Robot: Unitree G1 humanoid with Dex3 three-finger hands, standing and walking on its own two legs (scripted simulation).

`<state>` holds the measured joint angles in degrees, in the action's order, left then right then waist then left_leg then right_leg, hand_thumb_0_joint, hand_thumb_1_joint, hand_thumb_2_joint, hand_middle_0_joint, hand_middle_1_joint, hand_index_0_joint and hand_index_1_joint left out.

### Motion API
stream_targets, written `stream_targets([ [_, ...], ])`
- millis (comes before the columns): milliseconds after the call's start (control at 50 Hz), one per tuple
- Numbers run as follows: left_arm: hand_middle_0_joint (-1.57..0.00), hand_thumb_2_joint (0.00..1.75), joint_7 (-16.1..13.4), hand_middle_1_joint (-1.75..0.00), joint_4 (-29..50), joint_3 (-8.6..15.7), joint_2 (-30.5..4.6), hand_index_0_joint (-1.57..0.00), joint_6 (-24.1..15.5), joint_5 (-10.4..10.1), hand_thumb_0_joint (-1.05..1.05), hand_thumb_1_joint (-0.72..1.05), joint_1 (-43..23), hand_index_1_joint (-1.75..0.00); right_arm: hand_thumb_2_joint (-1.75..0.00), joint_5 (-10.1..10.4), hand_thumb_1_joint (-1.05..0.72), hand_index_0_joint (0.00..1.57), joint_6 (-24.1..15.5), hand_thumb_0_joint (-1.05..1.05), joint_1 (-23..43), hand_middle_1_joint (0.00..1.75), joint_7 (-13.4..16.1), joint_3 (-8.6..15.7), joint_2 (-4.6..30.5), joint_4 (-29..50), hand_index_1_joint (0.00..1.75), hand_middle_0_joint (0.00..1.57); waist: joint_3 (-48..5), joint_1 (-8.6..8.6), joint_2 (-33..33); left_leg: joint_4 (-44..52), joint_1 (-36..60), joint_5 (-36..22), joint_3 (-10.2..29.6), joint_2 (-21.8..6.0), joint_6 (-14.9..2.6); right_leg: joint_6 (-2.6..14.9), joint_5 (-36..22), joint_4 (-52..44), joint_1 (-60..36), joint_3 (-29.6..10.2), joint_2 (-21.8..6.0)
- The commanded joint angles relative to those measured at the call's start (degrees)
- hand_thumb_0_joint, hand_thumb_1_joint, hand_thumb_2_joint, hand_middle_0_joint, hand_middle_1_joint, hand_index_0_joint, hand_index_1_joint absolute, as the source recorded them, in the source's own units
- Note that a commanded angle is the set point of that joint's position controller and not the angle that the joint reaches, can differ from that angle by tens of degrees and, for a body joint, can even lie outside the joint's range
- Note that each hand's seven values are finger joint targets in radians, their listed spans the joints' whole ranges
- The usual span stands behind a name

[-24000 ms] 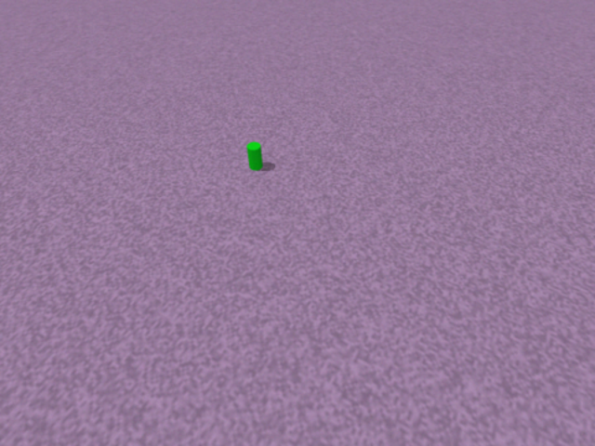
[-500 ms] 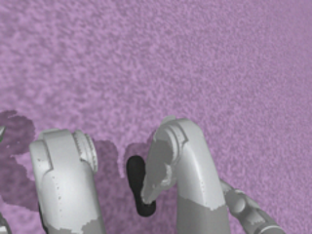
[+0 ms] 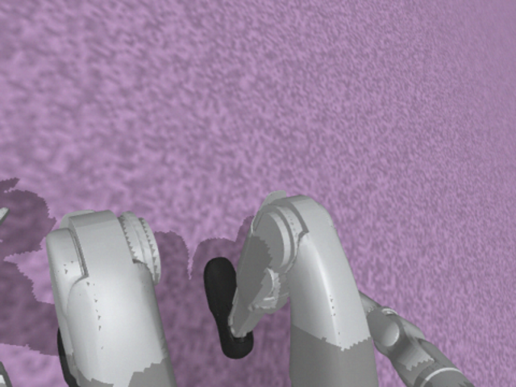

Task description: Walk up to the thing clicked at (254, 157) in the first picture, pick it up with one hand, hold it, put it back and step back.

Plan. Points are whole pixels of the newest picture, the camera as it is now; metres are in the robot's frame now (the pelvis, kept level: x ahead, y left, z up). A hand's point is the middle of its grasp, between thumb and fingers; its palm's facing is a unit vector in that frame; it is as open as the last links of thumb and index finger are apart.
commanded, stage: open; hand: left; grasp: from the side
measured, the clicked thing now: out of the picture +0.36 +0.31 -0.21
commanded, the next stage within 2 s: withdraw in 0.26 s
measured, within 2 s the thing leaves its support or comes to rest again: neither
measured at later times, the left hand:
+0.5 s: hand out of the picture +0.36 +0.31 -0.17, palm faces +0.50 -0.87 +0.01, open 17.3 cm
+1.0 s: hand out of the picture +0.31 +0.37 -0.08, palm faces +0.40 -0.89 -0.20, open 17.6 cm
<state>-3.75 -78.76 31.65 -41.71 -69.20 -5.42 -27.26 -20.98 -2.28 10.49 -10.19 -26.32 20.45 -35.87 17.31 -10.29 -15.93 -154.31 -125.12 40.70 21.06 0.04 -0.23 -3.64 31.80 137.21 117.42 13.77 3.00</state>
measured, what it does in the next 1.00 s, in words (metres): stands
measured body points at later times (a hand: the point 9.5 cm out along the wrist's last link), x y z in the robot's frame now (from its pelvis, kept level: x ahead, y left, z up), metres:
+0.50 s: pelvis +0.00 +0.00 +0.00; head +0.19 +0.21 +0.34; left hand +0.33 +0.36 -0.17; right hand +0.19 -0.23 -0.02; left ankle +0.09 +0.12 -0.24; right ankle +0.16 -0.13 -0.24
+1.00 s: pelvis +0.01 -0.01 +0.04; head +0.17 +0.16 +0.43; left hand +0.28 +0.42 -0.06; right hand +0.23 -0.22 -0.03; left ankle +0.09 +0.12 -0.24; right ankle +0.16 -0.13 -0.24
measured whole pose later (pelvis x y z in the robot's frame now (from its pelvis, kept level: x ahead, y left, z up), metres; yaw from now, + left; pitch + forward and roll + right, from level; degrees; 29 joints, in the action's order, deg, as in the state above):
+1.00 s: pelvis +0.01 -0.01 +0.04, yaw +4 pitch +21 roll -13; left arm 7.1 -55.3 28.8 -36.7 -40.8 -1.2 -21.0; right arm -6.8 0.3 2.1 -6.7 -10.5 16.8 -36.4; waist 2.5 -4.6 -7.3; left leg -143.7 -126.8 39.1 12.0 -0.7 -1.5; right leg -1.5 33.8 132.6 120.8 7.7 0.3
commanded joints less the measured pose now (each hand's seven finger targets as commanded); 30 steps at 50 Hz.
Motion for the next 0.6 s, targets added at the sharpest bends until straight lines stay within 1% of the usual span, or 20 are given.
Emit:
stream_targets([
  [0,-0.56,0.33,0.4,-0.44,7.3,-0.3,-9.2,-0.55,-4.4,0.0,0.00,-0.51,-10.3,-0.45,-0.90,0.1,-0.92,0.20,0.4,0.00,-0.8,0.30,0.9,7.2,21.4,2.0,0.30,0.20,-30.7,-6.35,30.9,22.8,20.2,-4.6,-4.6,-3.6,2.45,3.86,-5.4,-7.3,-12.7,6.5,1.7],
  [60,-0.48,0.23,0.5,-0.35,5.8,-0.8,-8.8,-0.47,-3.8,0.1,0.00,-0.61,-10.1,-0.36,-0.90,0.4,-0.92,0.20,0.5,0.00,-0.1,0.30,0.9,7.3,21.8,2.7,0.30,0.20,-28.9,-6.65,29.5,23.6,19.3,-2.3,-4.0,-3.7,2.49,3.72,-3.8,-7.2,-11.0,7.2,1.6],
  [80,-0.45,0.22,0.6,-0.32,6.1,-0.7,-9.1,-0.44,-3.8,0.1,0.00,-0.61,-9.8,-0.34,-0.90,0.3,-0.92,0.20,0.4,0.00,-0.2,0.30,0.8,7.2,21.9,2.6,0.30,0.20,-28.8,-6.44,30.6,23.6,19.9,-2.9,-4.1,-3.7,2.57,3.76,-4.1,-7.0,-11.2,7.0,1.6],
  [120,-0.40,0.18,0.7,-0.27,6.5,-0.7,-9.0,-0.39,-3.6,0.0,0.00,-0.61,-9.5,-0.28,-0.91,0.4,-0.92,0.20,0.4,0.00,0.4,0.30,0.7,7.2,21.7,3.2,0.30,0.20,-28.7,-5.85,29.5,23.8,19.3,-1.7,-4.1,-3.7,2.43,3.77,-3.1,-7.3,-10.8,7.2,1.7],
  [140,-0.38,0.19,0.7,-0.25,5.9,-0.6,-9.0,-0.37,-3.7,-0.1,0.00,-0.61,-9.6,-0.27,-0.90,0.5,-0.92,0.20,0.4,0.00,0.2,0.30,0.7,7.2,21.8,3.2,0.30,0.20,-28.4,-6.43,29.9,23.9,19.2,-0.9,-4.0,-3.6,2.48,3.71,-2.5,-7.4,-10.8,7.3,1.7],
  [160,-0.35,0.16,0.7,-0.22,6.2,-0.6,-9.2,-0.34,-3.7,-0.4,0.00,-0.61,-9.2,-0.24,-0.90,0.5,-0.92,0.20,0.3,0.00,-0.1,0.30,0.6,7.1,21.6,3.3,0.30,0.20,-28.6,-6.12,29.6,23.5,18.2,-0.5,-4.4,-3.5,2.12,3.79,-2.7,-7.5,-11.7,7.1,1.9],
  [180,-0.33,0.15,0.7,-0.20,6.3,-0.3,-9.3,-0.32,-3.8,-0.6,0.00,-0.61,-9.7,-0.22,-0.90,0.6,-0.92,0.20,0.2,0.00,-0.1,0.30,0.6,7.0,21.7,3.1,0.30,0.20,-28.7,-6.35,29.2,23.5,18.3,-0.9,-4.1,-3.6,2.21,3.71,-2.9,-7.4,-11.6,7.2,1.8],
  [220,-0.25,0.10,0.9,-0.12,6.9,-0.7,-9.2,-0.23,-4.0,-0.6,0.00,-0.61,-10.2,-0.13,-0.91,0.5,-0.92,0.20,0.1,0.00,0.0,0.30,0.7,7.0,21.6,3.1,0.30,0.20,-28.8,-6.40,29.6,23.2,18.6,-1.2,-4.3,-3.6,2.22,3.74,-3.1,-7.5,-11.6,7.1,2.0],
  [260,-0.21,0.08,0.7,-0.09,6.6,-0.3,-9.1,-0.19,-4.2,-0.7,0.00,-0.61,-10.3,-0.10,-0.90,0.5,-0.91,0.20,-0.1,0.00,-0.6,0.30,0.7,6.9,21.8,3.0,0.30,0.20,-29.7,-6.98,30.1,23.4,20.2,-3.4,-3.7,-3.8,2.55,3.73,-4.8,-6.9,-12.2,7.2,1.9],
  [280,-0.18,0.06,0.7,-0.06,7.1,-0.9,-9.5,-0.16,-4.3,-0.5,0.00,-0.61,-11.2,-0.07,-0.91,0.5,-0.92,0.20,-0.1,0.00,-0.2,0.30,0.7,6.9,21.7,3.0,0.30,0.20,-29.2,-6.86,30.2,23.4,19.8,-2.8,-3.9,-3.8,2.46,3.85,-4.3,-7.0,-11.3,7.2,1.9],
  [300,-0.15,0.03,0.7,-0.03,7.5,-0.7,-10.7,-0.13,-4.5,-0.4,0.00,-0.61,-12.2,-0.04,-0.91,0.5,-0.91,0.20,-0.1,0.00,-0.1,0.30,0.7,6.9,21.9,3.3,0.30,0.20,-28.3,-6.85,30.5,23.4,18.6,-1.3,-4.1,-3.7,2.17,3.93,-3.3,-7.3,-11.1,7.1,2.0],
  [340,-0.12,0.02,0.8,0.00,6.9,-1.0,-9.8,-0.10,-4.3,-0.6,0.00,-0.61,-11.6,-0.01,-0.90,0.6,-0.91,0.20,-0.1,0.00,0.0,0.30,0.8,6.8,21.6,3.2,0.30,0.20,-27.6,-6.95,29.0,23.1,17.1,0.2,-4.3,-3.6,1.86,3.83,-2.2,-8.0,-11.5,7.0,2.0],
  [360,-0.08,0.07,0.9,-0.02,6.2,-0.6,-9.9,-0.07,-4.3,-0.6,0.00,-0.61,-10.7,-0.04,-0.90,0.5,-0.89,0.20,-0.2,0.00,-0.2,0.30,0.7,6.8,21.6,3.2,0.30,0.20,-28.4,-6.79,28.7,22.8,17.7,-0.1,-4.6,-3.6,1.89,3.77,-2.5,-8.1,-12.2,6.9,2.1],
  [380,-0.07,0.09,1.0,-0.03,6.4,-1.1,-9.8,-0.06,-4.4,-0.6,0.00,-0.61,-11.5,-0.04,-0.90,0.4,-0.89,0.20,-0.2,0.00,-0.3,0.30,0.7,6.7,21.7,3.3,0.30,0.20,-28.6,-7.17,28.9,22.7,17.6,-0.3,-4.6,-3.5,1.90,3.69,-2.6,-8.2,-12.4,6.9,2.0],
  [420,-0.07,0.09,1.3,-0.03,7.6,0.5,-11.6,-0.06,-4.5,-0.6,0.00,-0.59,-10.7,-0.04,-0.90,0.5,-0.89,0.20,-0.1,0.00,-0.5,0.30,0.9,6.8,22.0,3.3,0.30,0.20,-29.7,-6.04,30.2,23.3,19.2,-1.6,-4.2,-3.7,2.22,3.79,-3.3,-7.6,-12.2,7.0,1.9],
  [440,-0.06,0.11,1.4,-0.03,9.0,0.7,-12.5,-0.05,-4.4,-0.4,0.00,-0.58,-10.8,-0.04,-0.90,0.6,-0.89,0.20,0.0,0.00,-0.8,0.30,0.9,7.0,22.1,3.1,0.30,0.20,-30.2,-5.40,31.9,23.7,20.7,-2.5,-4.1,-3.9,2.43,3.97,-3.9,-7.0,-11.7,6.7,1.8],
  [480,-0.06,0.11,1.7,-0.03,11.8,2.3,-13.6,-0.05,-3.8,-0.3,0.00,-0.57,-10.0,-0.04,-0.90,0.6,-0.89,0.20,0.4,0.00,-1.3,0.30,1.1,7.6,22.2,3.0,0.30,0.20,-31.9,-4.75,33.6,24.1,22.6,-3.9,-4.4,-4.0,2.69,3.98,-4.9,-6.7,-12.1,6.5,1.7],
  [500,-0.06,0.12,1.8,-0.03,14.0,3.7,-14.6,-0.05,-3.4,-0.5,0.00,-0.57,-9.6,-0.04,-0.90,0.8,-0.89,0.20,0.4,0.00,-1.8,0.30,1.1,7.9,22.1,3.1,0.30,0.20,-33.4,-3.86,34.7,24.3,23.4,-5.3,-4.8,-3.9,2.80,4.12,-5.8,-6.6,-12.8,6.1,1.6],
  [560,-0.07,0.11,2.7,-0.03,21.5,5.7,-16.7,-0.05,-0.8,-0.7,0.00,-0.57,-7.2,-0.04,-0.90,1.8,-0.89,0.20,0.8,0.00,-2.6,0.30,1.3,9.5,21.6,3.7,0.30,0.20,-36.7,-1.49,39.1,26.5,25.5,-6.0,-5.7,-3.8,3.14,4.47,-5.8,-6.5,-12.1,5.3,1.2],
  [580,-0.06,0.11,3.3,-0.03,23.5,5.0,-15.8,-0.05,0.6,-0.7,0.00,-0.58,-6.6,-0.04,-0.90,2.2,-0.90,0.20,0.8,0.00,-3.1,0.30,1.4,10.3,21.6,3.9,0.30,0.20,-37.6,-1.51,40.2,27.1,25.9,-5.8,-6.2,-3.6,3.16,4.55,-5.8,-6.7,-11.9,4.8,1.0],
])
